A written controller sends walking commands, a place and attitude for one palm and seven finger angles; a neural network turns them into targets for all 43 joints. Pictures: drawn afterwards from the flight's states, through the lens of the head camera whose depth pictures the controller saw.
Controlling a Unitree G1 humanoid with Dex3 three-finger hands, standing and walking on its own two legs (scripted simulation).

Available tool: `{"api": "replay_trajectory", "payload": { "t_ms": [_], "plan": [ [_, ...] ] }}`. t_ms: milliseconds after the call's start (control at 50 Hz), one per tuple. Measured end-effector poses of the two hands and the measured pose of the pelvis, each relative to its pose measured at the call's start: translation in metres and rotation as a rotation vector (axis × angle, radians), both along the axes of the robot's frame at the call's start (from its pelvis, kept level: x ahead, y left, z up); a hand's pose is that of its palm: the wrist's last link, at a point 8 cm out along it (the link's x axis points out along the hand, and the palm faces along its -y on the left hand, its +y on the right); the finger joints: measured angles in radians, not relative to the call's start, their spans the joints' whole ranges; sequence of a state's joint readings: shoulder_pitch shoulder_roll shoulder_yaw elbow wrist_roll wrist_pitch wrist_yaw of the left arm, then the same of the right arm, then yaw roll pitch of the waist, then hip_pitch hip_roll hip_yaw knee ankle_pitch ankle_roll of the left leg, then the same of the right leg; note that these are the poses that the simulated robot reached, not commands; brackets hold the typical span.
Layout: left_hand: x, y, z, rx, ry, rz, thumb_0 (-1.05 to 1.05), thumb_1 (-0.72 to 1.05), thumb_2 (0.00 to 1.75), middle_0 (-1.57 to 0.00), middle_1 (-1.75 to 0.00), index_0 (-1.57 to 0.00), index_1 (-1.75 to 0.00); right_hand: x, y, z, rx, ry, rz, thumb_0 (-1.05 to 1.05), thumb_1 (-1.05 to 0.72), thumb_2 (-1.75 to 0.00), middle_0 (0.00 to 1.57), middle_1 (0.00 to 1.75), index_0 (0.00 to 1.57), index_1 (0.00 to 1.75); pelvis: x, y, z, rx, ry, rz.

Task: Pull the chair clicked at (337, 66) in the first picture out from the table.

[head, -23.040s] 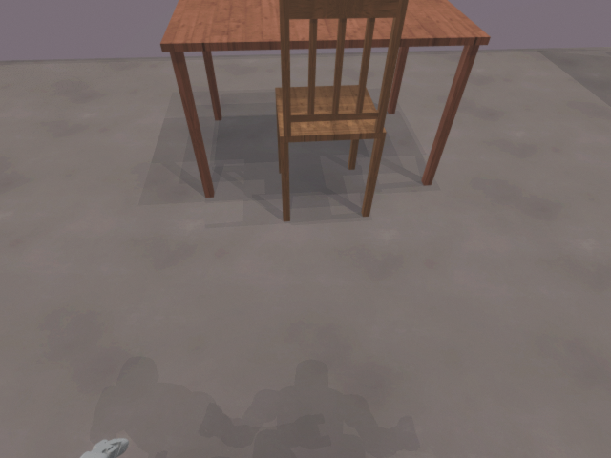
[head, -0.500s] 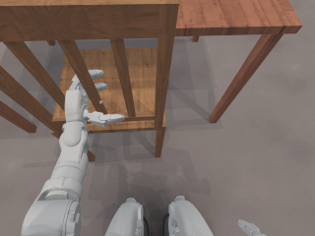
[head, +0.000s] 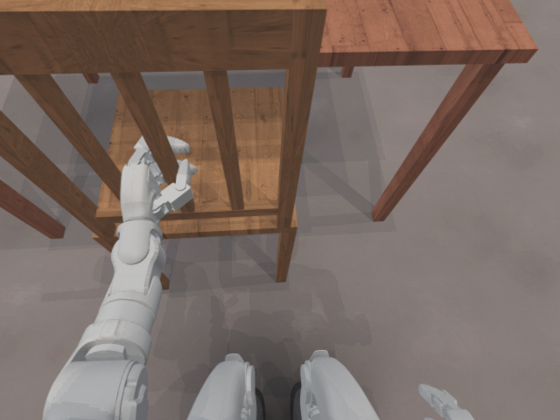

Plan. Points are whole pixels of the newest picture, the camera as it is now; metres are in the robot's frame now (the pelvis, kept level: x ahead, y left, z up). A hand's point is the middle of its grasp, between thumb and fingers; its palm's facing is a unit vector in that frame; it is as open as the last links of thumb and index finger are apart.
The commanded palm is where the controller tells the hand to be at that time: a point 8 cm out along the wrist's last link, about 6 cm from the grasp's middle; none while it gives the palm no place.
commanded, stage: hook a spindle and tug to test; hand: left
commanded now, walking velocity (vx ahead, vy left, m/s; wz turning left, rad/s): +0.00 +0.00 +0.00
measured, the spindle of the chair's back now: (165, 157) +0.47 +0.16 +0.04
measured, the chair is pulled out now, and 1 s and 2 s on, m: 0.00 0.03 0.14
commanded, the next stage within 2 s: step backward, pulling the chair out in 0.48 s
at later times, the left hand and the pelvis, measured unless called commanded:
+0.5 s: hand (183, 198) +0.42 +0.13 +0.02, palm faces +0.06 -1.00 -0.02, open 5.4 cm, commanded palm +0.38 +0.18 +0.01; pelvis +0.02 +0.00 +0.01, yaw +0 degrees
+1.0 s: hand (182, 199) +0.40 +0.13 +0.03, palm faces -0.01 -0.99 -0.12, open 5.2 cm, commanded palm +0.38 +0.18 +0.03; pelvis +0.04 +0.01 +0.10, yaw +1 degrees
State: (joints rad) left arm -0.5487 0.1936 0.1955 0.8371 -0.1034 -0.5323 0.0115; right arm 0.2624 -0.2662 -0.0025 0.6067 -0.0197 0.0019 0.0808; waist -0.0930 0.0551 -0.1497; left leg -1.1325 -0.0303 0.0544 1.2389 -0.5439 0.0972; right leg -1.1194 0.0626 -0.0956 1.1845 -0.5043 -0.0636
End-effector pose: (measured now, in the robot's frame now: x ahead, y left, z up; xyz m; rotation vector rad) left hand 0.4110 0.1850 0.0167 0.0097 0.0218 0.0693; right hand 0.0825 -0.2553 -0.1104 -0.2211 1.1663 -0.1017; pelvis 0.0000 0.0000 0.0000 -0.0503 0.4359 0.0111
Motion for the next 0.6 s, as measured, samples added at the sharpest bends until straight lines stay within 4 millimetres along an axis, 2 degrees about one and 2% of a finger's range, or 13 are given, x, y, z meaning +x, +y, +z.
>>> {"api": "replay_trajectory", "payload": {
  "t_ms": [280,600],
  "plan": [
    [-0.005,-0.001,0.001,0.008,0.011,0.0,0.01,0.74,0.78,-0.42,-1.44,-0.41,-1.45,0.013,0.004,0.004,0.022,0.003,-0.009,0.01,-0.91,-0.9,0.2,0.3,0.2,0.3,0.012,0.002,0.005,0.0,0.003,-0.009],
    [-0.023,0.0,0.002,0.008,0.018,-0.009,0.02,0.74,0.78,-0.42,-1.43,-0.42,-1.45,0.059,0.005,0.007,0.026,-0.066,0.037,0.01,-0.91,-0.9,0.2,0.3,0.2,0.3,0.025,-0.001,0.008,0.003,0.004,0.002]
  ]
}}
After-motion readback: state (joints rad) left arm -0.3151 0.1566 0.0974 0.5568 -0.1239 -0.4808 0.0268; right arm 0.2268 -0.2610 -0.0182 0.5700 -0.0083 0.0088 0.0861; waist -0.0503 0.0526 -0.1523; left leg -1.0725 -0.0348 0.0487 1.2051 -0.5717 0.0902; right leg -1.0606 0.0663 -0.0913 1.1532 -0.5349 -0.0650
